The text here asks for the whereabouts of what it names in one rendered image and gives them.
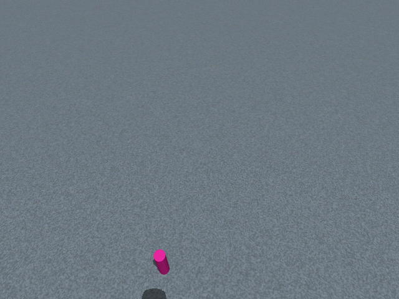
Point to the can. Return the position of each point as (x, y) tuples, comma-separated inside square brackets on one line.
[(161, 261)]

